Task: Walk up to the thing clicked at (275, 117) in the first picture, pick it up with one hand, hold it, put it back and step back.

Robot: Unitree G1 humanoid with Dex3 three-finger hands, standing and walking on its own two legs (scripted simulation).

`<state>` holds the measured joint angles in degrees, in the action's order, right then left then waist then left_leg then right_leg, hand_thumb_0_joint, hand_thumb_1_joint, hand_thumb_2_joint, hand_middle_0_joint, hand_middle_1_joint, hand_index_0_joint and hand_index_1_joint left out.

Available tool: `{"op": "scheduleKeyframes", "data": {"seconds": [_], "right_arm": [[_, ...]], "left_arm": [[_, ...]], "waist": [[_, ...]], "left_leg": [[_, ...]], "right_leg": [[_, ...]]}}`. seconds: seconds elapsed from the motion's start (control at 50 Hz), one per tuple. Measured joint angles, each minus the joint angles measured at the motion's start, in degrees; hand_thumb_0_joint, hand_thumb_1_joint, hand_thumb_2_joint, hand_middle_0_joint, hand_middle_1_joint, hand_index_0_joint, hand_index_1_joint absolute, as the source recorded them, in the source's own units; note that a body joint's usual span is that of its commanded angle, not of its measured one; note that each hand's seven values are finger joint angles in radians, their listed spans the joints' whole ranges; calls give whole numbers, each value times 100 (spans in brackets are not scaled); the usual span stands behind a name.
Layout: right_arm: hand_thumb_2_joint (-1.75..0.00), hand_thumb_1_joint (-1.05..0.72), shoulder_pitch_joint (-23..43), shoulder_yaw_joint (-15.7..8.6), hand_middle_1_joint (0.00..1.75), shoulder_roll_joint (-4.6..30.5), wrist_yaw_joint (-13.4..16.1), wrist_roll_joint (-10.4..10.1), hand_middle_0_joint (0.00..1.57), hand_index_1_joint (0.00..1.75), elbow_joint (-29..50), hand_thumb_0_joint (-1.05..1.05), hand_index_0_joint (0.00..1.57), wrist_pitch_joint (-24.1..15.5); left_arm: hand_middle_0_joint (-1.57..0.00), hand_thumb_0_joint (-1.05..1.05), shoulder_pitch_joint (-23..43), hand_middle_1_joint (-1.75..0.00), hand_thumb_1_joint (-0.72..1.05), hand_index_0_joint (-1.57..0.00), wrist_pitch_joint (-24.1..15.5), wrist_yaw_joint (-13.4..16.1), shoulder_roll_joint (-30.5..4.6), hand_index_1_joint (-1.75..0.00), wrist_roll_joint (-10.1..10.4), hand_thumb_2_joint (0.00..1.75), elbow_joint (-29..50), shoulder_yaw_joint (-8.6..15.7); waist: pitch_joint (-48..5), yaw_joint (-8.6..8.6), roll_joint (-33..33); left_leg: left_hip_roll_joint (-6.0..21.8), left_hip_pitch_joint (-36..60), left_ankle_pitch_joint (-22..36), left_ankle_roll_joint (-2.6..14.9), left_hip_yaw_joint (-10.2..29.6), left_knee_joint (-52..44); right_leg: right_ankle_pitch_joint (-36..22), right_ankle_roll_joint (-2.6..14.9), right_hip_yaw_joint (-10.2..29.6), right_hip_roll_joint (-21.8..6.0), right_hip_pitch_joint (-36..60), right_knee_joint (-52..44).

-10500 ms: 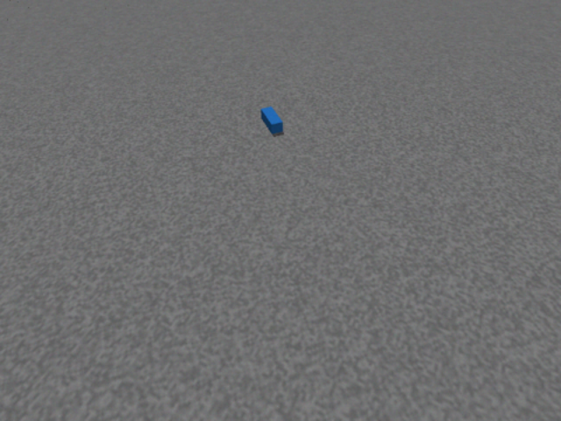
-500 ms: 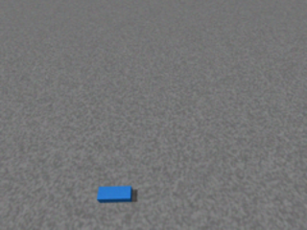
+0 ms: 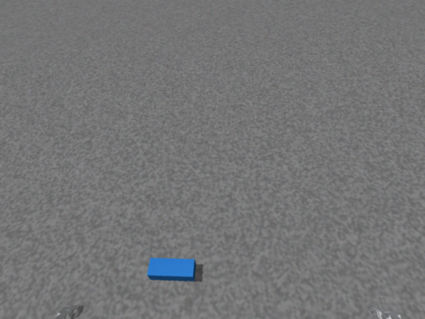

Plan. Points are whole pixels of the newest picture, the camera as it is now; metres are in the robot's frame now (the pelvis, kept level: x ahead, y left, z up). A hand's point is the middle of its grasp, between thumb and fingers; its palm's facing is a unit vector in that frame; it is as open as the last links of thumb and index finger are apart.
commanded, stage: walk up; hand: left
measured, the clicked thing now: (172, 269) +0.43 +0.25 -0.72
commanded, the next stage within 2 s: stand in 1.16 s
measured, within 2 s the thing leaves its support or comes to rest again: neither
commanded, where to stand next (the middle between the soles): +0.04 +0.01 m, yaw +0 degrees
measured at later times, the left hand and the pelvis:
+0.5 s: hand out of the picture +0.07 +0.25 -0.13, palm faces +0.00 -0.95 -0.32, open 7.4 cm; pelvis -0.01 +0.00 +0.02, yaw +0 degrees
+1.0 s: hand out of the picture +0.07 +0.26 -0.13, palm faces -0.01 -0.94 -0.34, open 7.4 cm; pelvis -0.01 +0.00 +0.03, yaw +0 degrees
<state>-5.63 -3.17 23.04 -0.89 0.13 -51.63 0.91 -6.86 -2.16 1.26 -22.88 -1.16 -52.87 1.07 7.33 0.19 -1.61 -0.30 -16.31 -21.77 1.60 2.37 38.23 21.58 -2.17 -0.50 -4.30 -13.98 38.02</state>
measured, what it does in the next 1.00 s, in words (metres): stands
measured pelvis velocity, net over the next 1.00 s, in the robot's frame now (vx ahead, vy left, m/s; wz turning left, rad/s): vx -0.01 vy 0.00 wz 0.00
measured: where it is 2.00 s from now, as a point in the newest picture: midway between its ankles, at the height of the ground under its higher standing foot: outside the picture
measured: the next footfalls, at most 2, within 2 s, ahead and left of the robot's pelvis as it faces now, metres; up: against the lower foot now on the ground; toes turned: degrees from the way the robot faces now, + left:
none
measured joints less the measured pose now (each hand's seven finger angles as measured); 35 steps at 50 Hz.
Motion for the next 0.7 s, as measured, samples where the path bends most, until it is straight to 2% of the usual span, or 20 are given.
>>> {"op": "scheduleKeyframes", "data": {"seconds": [0.02,0.04,0.1,0.12,0.14,0.18,0.22,0.46,0.7], "right_arm": [[-90,-91,1,-17,30,-7,8,21,20,30,-47,1,20,-52],[-90,-91,5,-17,30,-37,20,51,20,30,-108,1,20,-88],[-90,-91,-63,85,30,-113,14,38,20,30,-271,1,20,-132],[-90,-91,-81,132,30,-154,14,35,20,30,-323,1,20,-128],[-90,-91,-83,174,30,-189,15,28,20,30,-371,1,20,-117],[-90,-91,-44,219,30,-221,27,-8,20,30,-480,1,20,-87],[-90,-91,-12,248,30,-276,30,-13,20,30,-580,1,20,-66],[-90,-91,222,316,30,-345,7,-31,20,30,-1115,1,20,-97],[-90,-91,191,271,30,-317,7,8,20,30,-1333,1,20,-108]], "left_arm": [[-21,0,37,-30,90,-21,39,-14,-36,-30,19,90,-14,4],[-21,0,81,-30,90,-21,90,-17,-57,-30,54,90,-38,21],[-21,0,132,-30,90,-20,194,-40,-78,-30,111,90,-164,29],[-21,0,125,-30,90,-20,190,-53,-102,-30,121,90,-208,33],[-21,0,110,-30,90,-20,169,-63,-121,-30,127,90,-258,39],[-20,0,91,-30,90,-20,139,-80,-75,-30,129,90,-397,24],[-20,0,48,-30,90,-20,169,-123,-28,-30,127,90,-530,-23],[-21,0,133,-30,90,-20,169,-206,290,-30,131,90,-1098,-94],[-21,0,182,-30,90,-20,159,-209,260,-30,81,90,-1274,-3]], "waist": [[31,-4,79],[75,38,177],[46,59,203],[24,77,240],[9,92,278],[21,70,220],[-28,59,230],[-200,59,144],[-357,18,148]], "left_leg": [[-32,83,443,-109,-54,-235],[-93,120,488,-166,-120,-264],[-39,101,392,-184,-84,-217],[-22,108,387,-198,-84,-228],[-10,112,380,-216,-92,-221],[66,164,392,-248,-44,-241],[74,271,498,-256,-58,-455],[138,727,1118,-292,-36,-1520],[163,795,1323,-304,-47,-1839]], "right_leg": [[68,-39,23,-88,-45,137],[75,-15,114,-149,-96,268],[486,163,240,57,-100,290],[278,211,231,99,-35,108],[-160,187,232,119,33,-98],[-279,36,183,186,166,-286],[-312,-16,192,186,253,-461],[-954,-5,144,230,747,-1605],[-1191,-7,149,248,829,-1970]]}}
